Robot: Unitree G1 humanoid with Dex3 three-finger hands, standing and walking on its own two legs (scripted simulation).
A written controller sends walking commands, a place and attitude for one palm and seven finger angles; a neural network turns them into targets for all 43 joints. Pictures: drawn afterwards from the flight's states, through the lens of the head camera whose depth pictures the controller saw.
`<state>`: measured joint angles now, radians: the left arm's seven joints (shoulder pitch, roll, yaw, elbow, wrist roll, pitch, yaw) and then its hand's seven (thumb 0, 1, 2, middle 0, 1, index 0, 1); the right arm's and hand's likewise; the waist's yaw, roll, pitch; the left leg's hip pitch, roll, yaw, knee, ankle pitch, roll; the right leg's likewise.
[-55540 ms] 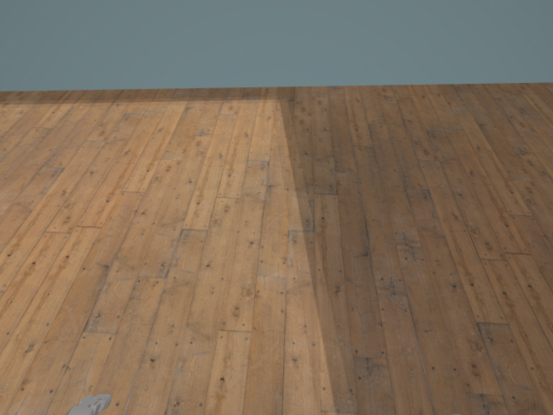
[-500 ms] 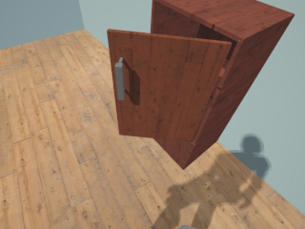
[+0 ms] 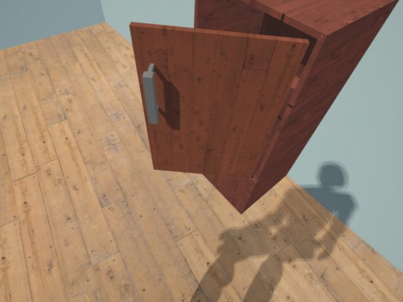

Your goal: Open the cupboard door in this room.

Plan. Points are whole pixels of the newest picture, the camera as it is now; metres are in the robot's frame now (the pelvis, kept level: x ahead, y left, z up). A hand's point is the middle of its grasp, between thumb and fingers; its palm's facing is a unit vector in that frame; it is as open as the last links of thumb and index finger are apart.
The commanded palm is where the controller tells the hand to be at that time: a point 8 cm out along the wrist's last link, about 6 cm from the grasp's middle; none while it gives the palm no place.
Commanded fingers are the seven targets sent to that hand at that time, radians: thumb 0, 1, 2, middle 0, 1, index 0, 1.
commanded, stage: come to a stop and stand still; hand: left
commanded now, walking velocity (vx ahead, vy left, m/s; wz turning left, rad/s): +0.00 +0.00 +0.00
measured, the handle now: (152, 94) +0.60 +0.18 +0.03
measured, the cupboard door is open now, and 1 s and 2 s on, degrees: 46 46 46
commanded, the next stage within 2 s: look again from close up in 0.46 s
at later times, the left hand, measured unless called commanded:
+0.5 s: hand out of the picture -0.01 +0.22 -0.16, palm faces -0.03 -0.97 -0.24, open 7.4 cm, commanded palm none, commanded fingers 0.00 0.90 0.90 -0.20 -0.30 -0.20 -0.30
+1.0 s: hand out of the picture +0.04 +0.18 -0.16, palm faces -0.02 -0.97 -0.23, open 7.3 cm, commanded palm none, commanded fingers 0.00 0.90 0.90 -0.20 -0.30 -0.20 -0.30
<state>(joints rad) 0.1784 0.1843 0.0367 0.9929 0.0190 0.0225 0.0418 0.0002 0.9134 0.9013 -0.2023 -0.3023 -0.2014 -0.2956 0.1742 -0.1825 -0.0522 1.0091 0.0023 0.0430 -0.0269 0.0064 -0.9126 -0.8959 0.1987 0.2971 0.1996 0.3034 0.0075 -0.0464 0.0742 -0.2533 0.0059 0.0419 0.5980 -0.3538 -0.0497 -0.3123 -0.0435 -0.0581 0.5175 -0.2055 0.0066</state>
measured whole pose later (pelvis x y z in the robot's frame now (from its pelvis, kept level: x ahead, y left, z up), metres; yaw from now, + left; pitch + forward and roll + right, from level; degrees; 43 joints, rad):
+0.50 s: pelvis -0.02 +0.03 +0.00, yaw -2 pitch +0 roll +1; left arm 0.31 0.15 -0.01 1.02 0.02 0.01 0.02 0.00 0.91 0.90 -0.20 -0.30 -0.20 -0.30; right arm 0.28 -0.21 -0.01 0.97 -0.01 0.00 -0.02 0.00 -0.93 -0.90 0.20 0.30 0.20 0.30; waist 0.01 0.04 0.01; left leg -0.21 -0.05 0.13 0.43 -0.24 0.07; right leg -0.29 -0.04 -0.01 0.51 -0.22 0.01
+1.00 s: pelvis +0.01 +0.00 +0.01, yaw -2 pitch +0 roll +1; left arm 0.24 0.16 -0.01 1.09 0.01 -0.02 0.04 0.01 0.94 0.90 -0.20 -0.30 -0.20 -0.30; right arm 0.28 -0.15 0.02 1.12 -0.01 -0.02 -0.04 0.01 -0.92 -0.90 0.20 0.30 0.20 0.30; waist 0.00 0.02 0.01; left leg -0.14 -0.01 0.10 0.39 -0.26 0.02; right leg -0.21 0.00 -0.04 0.45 -0.25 -0.03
